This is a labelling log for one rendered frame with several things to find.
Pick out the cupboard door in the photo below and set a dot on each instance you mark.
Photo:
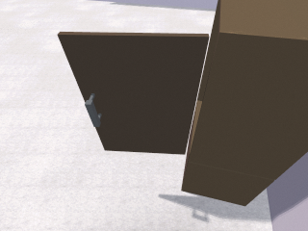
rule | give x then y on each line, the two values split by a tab
145	86

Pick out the handle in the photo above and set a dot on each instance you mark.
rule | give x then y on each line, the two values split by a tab
94	116

